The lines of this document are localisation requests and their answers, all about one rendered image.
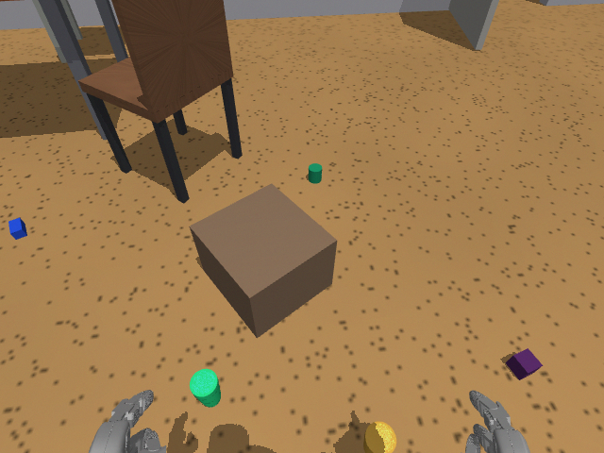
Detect left robot hand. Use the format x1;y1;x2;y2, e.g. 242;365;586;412
89;390;166;453

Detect right robot hand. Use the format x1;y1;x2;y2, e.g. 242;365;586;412
465;390;530;453

